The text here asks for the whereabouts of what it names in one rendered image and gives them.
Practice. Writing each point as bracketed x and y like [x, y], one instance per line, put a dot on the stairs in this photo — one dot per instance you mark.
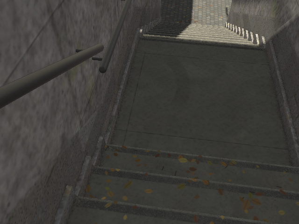
[135, 185]
[198, 33]

